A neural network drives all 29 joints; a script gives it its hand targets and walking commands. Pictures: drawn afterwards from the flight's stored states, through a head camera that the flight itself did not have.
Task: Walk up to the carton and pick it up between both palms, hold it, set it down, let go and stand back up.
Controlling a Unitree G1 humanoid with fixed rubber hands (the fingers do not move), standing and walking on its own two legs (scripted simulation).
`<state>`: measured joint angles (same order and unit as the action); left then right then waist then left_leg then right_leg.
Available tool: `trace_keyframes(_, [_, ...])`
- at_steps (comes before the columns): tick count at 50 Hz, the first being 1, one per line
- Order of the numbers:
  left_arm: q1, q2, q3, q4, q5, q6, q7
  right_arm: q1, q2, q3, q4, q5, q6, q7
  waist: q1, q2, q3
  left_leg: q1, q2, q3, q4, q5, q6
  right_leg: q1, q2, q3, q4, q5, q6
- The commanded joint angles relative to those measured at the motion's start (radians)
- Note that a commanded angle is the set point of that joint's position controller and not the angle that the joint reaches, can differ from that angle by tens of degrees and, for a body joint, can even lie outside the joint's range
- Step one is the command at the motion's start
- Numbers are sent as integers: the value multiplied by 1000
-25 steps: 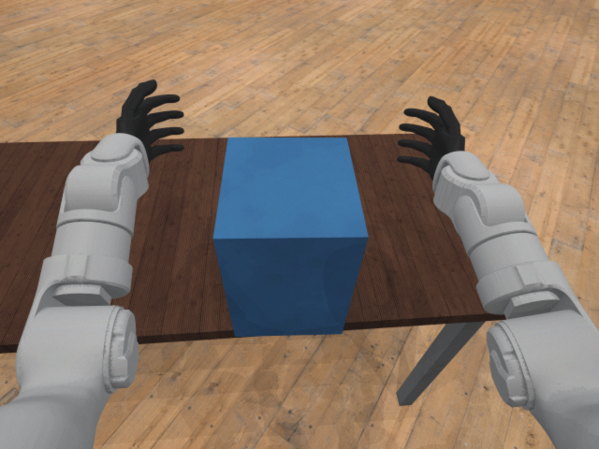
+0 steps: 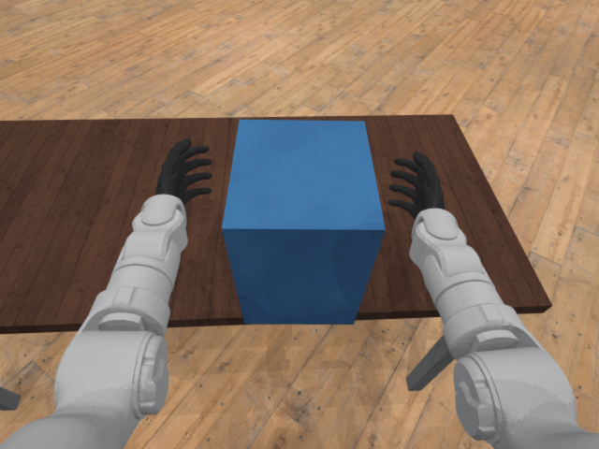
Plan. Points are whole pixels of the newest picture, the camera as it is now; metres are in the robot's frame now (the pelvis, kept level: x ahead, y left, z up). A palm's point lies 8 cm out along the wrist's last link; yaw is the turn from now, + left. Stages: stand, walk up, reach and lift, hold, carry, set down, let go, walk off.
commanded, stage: reach and lift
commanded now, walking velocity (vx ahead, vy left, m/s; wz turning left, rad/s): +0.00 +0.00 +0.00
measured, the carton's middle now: (300, 229) +0.43 +0.04 +0.03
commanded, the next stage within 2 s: none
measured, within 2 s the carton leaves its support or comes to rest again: neither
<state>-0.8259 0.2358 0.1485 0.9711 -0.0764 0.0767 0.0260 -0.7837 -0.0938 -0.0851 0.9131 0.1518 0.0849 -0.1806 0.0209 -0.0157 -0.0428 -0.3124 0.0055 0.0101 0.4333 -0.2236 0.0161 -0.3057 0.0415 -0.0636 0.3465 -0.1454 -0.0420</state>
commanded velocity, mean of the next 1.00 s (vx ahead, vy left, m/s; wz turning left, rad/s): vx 0.00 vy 0.00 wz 0.00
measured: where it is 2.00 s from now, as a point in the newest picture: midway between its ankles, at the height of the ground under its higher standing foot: outside the picture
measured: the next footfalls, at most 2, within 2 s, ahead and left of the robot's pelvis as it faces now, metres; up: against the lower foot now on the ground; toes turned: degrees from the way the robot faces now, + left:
none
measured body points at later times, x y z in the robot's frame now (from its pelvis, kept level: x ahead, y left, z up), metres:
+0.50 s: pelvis -0.01 +0.00 -0.01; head +0.04 +0.02 +0.44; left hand +0.43 +0.19 +0.07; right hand +0.43 -0.12 +0.07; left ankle -0.01 +0.10 -0.74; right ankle +0.01 -0.09 -0.74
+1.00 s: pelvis +0.00 +0.01 +0.00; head +0.03 +0.03 +0.45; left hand +0.41 +0.18 +0.08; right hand +0.40 -0.09 +0.08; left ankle -0.01 +0.10 -0.74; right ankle +0.01 -0.09 -0.74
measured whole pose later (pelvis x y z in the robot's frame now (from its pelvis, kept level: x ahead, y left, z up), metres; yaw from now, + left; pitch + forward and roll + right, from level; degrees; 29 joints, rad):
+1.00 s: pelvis +0.00 +0.01 +0.00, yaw +1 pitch +0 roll -1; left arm -0.73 -0.09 0.53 0.83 0.43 -0.03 -0.01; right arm -0.67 0.21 -0.57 0.86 -0.41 -0.18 -0.09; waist 0.04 -0.04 0.05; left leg -0.15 0.00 0.02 0.37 -0.21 0.03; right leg -0.14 0.03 -0.06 0.28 -0.14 -0.03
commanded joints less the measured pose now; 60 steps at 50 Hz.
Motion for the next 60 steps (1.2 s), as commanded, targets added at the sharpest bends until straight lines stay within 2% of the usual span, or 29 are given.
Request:
trace_keyframes(1, [-389, 112, 17, -76, 21, -125, -7, -364, -102, -30, -85, -20, -122, 3, -2, 57, -579, 65, -4, 6, 18, 469, -77, 297, -18, 52, 47, 305, 43])
trace_keyframes(5, [-421, 90, 2, -74, 24, -190, -3, -391, -99, -41, -76, -36, -183, 18, -10, 71, -611, 80, -4, 6, 47, 517, -96, 263, -15, 39, 58, 321, 39])
trace_keyframes(11, [-439, 86, -1, -49, 16, -246, 13, -401, -96, -22, -43, -24, -221, 24, -6, 66, -673, 38, -8, 14, 58, 489, -86, 275, -22, 53, 82, 339, 43])
trace_keyframes(13, [-429, 83, 1, -31, 15, -256, 16, -404, -88, -6, -42, -19, -223, 24, -5, 49, -686, 6, -7, 14, 54, 461, -78, 290, -28, 60, 88, 338, 46])
trace_keyframes(19, [-456, 46, 2, 7, 34, -278, 22, -413, -39, -23, 2, -32, -213, 23, -8, 53, -639, -37, -6, 17, 24, 362, -61, 247, -40, 66, 71, 210, 41])
trace_keyframes(23, [-476, 3, 17, 9, 59, -287, 31, -432, 12, -59, -26, -82, -216, 22, -5, 59, -641, -45, -8, 19, 20, 348, -61, 249, -43, 64, 67, 192, 35])
trace_keyframes(28, [-448, -68, 95, 7, 171, -257, 24, -412, 69, -152, -1, -196, -217, 19, -4, 52, -585, 9, -5, 29, 3, 372, -63, 249, -31, 48, 40, 175, 35])
trace_keyframes(31, [-446, -103, 135, -58, 239, -225, 37, -409, 92, -212, -23, -260, -232, 13, -2, 70, -598, 41, -4, 42, 2, 423, -73, 272, -22, 40, 30, 207, 32])
trace_keyframes(33, [-451, -156, 172, -95, 289, -202, 29, -416, 157, -243, -40, -315, -234, 19, 7, 60, -587, 57, -5, 52, -4, 436, -70, 305, -18, 32, 22, 229, 36])
trace_keyframes(35, [-446, -245, 209, -113, 348, -187, 0, -418, 266, -269, -56, -385, -239, 48, 16, 42, -565, 45, -8, 64, -25, 433, -61, 367, -24, 28, 14, 261, 46])
trace_keyframes(38, [-405, -523, 188, -94, 469, -179, -79, -397, 547, -260, -27, -531, -270, 142, 23, 67, -519, 111, -6, 73, -59, 452, -73, 425, -22, 4, -11, 281, 44])
trace_keyframes(40, [-377, -677, 142, -88, 500, -178, -121, -397, 692, -220, -39, -583, -293, 196, 30, 86, -534, 154, -4, 77, -54, 492, -83, 458, -18, -7, -13, 309, 36])
trace_keyframes(41, [-366, -710, 136, -86, 501, -176, -132, -393, 734, -202, -41, -595, -298, 211, 37, 79, -527, 147, -3, 80, -53, 494, -83, 482, -19, -8, -11, 327, 35])
trace_keyframes(46, [-301, -730, 153, -107, 529, -118, -152, -360, 721, -184, -31, -617, -298, 228, 43, 53, -377, 98, -7, 93, -97, 420, -69, 527, -25, -13, -18, 292, 43])
trace_keyframes(50, [-303, -754, 120, -165, 510, -82, -163, -366, 726, -157, -66, -606, -307, 225, 34, 40, -335, 120, -7, 98, -94, 456, -69, 524, -21, -26, -24, 302, 52])
trace_keyframes(51, [-290, -752, 119, -166, 510, -74, -164, -360, 728, -149, -63, -601, -306, 224, 41, 29, -324, 124, -8, 101, -91, 461, -65, 530, -21, -27, -26, 313, 57])
trace_keyframes(56, [-302, -781, 71, -223, 492, -56, -165, -346, 711, -143, -54, -585, -325, 219, 15, 51, -341, 189, -1, 95, -76, 522, -79, 494, -16, -40, -33, 307, 56])
trace_keyframes(60, [-290, -789, 73, -207, 500, -42, -166, -349, 710, -158, -50, -594, -327, 220, 11, 55, -332, 195, -2, 99, -93, 466, -78, 493, -19, -47, -52, 254, 55])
